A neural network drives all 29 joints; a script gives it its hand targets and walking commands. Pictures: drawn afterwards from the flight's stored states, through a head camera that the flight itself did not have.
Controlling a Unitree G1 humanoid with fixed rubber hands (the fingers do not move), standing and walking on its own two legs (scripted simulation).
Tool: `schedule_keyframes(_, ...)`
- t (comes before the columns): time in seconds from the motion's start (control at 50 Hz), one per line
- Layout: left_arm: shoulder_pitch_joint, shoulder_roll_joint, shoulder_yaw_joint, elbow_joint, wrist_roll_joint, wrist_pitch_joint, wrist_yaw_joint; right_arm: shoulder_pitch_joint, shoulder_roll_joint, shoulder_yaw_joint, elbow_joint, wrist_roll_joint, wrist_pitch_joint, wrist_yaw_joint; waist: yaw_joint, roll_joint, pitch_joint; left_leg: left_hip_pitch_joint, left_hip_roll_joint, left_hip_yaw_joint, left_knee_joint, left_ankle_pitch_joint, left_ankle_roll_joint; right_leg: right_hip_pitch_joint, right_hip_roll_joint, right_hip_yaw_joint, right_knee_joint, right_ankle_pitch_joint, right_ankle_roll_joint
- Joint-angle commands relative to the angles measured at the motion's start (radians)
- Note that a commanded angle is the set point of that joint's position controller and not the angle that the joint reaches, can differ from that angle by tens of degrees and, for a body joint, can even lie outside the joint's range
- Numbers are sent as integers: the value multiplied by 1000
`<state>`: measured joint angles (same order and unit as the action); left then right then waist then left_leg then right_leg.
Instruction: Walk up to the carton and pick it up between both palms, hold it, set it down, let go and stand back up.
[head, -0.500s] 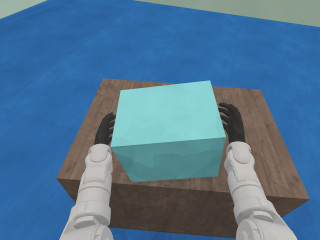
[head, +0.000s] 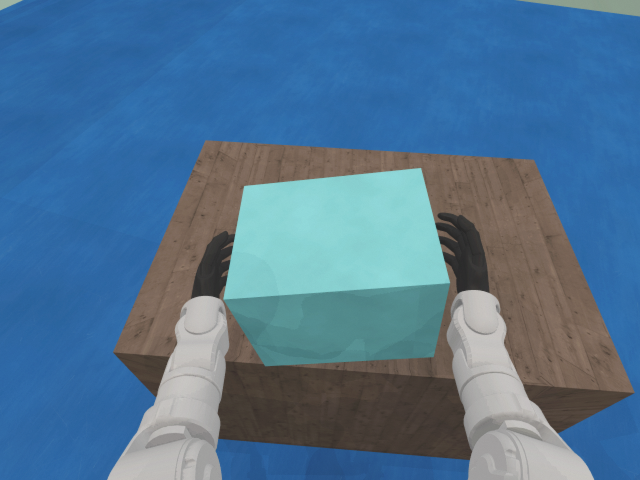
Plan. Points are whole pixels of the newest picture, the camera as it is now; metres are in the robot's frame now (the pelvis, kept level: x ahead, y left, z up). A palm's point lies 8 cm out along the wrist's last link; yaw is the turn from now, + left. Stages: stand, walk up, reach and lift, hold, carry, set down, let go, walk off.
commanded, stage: set down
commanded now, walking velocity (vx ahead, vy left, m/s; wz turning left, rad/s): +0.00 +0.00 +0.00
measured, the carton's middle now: (339, 271) +0.42 -0.01 +0.00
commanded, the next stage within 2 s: none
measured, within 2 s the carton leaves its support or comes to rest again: rests again in 1.32 s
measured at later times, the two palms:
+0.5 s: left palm (217, 292) +0.38 +0.17 +0.00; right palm (461, 284) +0.38 -0.17 +0.02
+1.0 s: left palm (223, 299) +0.39 +0.16 -0.03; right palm (456, 298) +0.38 -0.18 -0.01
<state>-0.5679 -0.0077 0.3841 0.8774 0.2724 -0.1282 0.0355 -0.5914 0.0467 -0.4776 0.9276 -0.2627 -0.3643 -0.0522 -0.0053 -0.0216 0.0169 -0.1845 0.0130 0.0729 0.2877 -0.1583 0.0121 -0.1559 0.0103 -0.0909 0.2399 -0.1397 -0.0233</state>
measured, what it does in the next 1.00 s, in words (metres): stands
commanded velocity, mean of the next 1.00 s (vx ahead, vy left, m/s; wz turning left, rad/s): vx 0.00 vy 0.00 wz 0.00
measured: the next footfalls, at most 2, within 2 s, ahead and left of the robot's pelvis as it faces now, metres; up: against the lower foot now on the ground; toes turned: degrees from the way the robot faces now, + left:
none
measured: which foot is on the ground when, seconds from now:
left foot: down 0.00-1.00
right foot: down 0.00-1.00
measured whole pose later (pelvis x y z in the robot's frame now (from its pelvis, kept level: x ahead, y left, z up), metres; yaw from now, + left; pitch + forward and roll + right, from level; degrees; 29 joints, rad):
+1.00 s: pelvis +0.00 +0.00 -0.01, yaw +0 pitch +18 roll -1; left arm -0.71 0.04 0.43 1.21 0.24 -0.41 0.08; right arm -0.67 0.04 -0.62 1.06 -0.39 -0.45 -0.05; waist -0.02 0.01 -0.10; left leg -0.56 0.03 0.07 0.41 -0.18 0.01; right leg -0.52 0.01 -0.10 0.36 -0.16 -0.03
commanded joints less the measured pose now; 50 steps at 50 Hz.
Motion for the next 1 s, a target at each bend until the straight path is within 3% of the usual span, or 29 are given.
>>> schedule_keyframes(0.0,-634,-459,-314,-149,19,-147,-95,-455,467,331,2,-94,-26,139,5,41,-559,111,8,11,29,370,-62,227,-8,8,63,397,35)
schedule_keyframes(0.32,-675,-444,-264,-8,31,-231,-94,-470,488,265,73,-156,-41,146,-6,28,-634,-4,9,9,54,345,-57,197,-17,20,110,453,41)
schedule_keyframes(0.58,-710,-434,-218,86,52,-284,-86,-513,487,197,97,-204,-63,154,-15,51,-716,-45,18,-2,106,389,-69,116,-16,12,142,467,33)
schedule_keyframes(0.78,-696,-429,-211,164,54,-336,-81,-512,491,196,144,-226,-96,156,-11,45,-780,-104,21,-4,139,411,-59,91,-22,12,184,537,35)
schedule_keyframes(0.98,-722,-421,-213,232,44,-401,-82,-529,486,178,192,-246,-135,154,-21,49,-817,-150,26,-13,168,389,-62,19,-22,11,206,508,30)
